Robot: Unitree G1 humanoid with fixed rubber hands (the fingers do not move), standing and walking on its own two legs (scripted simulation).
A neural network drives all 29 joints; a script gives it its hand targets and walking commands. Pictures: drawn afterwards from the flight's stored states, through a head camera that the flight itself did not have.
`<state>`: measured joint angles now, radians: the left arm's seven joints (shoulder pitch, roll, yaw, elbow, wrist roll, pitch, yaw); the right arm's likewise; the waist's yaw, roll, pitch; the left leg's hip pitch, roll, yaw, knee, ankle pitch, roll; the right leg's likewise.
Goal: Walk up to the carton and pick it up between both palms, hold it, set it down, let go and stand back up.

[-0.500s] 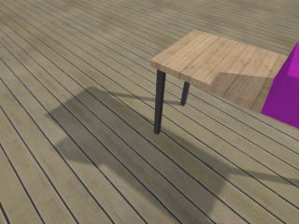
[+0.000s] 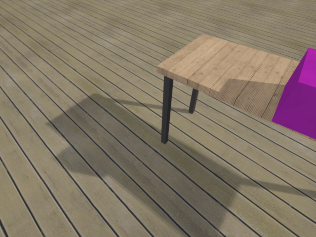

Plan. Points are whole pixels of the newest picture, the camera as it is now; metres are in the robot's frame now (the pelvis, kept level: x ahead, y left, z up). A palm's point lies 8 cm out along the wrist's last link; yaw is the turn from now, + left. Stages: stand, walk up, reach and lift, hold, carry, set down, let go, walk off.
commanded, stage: stand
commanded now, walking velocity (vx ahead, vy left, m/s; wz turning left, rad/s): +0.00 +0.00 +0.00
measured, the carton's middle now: (315, 91) +0.62 -0.62 +0.02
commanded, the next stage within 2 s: walk up in 0.68 s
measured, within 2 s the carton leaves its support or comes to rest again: neither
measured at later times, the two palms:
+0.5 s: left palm out of the picture -0.04 +0.20 -0.15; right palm out of the picture -0.05 -0.19 -0.15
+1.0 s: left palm out of the picture -0.04 +0.21 -0.16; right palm out of the picture -0.06 -0.20 -0.16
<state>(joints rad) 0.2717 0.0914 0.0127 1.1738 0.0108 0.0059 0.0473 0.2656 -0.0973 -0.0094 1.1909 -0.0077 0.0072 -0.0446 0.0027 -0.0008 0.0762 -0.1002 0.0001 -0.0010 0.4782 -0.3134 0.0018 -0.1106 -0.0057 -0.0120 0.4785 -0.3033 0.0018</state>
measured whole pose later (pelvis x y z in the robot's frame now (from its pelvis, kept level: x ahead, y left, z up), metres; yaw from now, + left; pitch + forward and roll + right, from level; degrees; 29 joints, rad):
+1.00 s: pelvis -0.03 +0.00 -0.02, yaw -6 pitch -2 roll +2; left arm 0.29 0.13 0.05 1.13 0.02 0.05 0.04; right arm 0.25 -0.10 -0.04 1.12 -0.02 0.01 -0.07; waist 0.00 -0.05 0.10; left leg -0.22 0.00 0.11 0.61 -0.35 0.01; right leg -0.34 -0.02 0.04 0.76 -0.39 0.00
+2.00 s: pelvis +0.27 -0.36 -0.03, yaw -31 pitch -1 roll +2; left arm 0.07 0.29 0.08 0.93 0.04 -0.02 -0.03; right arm 0.29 -0.19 -0.10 1.08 -0.05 -0.03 0.01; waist -0.03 0.02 0.13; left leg -0.11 0.22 0.25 0.69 -0.48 -0.12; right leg -0.49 -0.11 -0.07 0.69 -0.16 0.02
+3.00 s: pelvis +0.25 -0.39 +0.00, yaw -35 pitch -6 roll -1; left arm 0.25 0.11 0.02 1.14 0.01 0.03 0.03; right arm 0.28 -0.18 -0.04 1.15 -0.01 0.05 -0.01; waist -0.03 0.02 0.07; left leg -0.20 0.06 0.05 0.46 -0.14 -0.02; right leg -0.05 0.02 -0.04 0.43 -0.27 -0.01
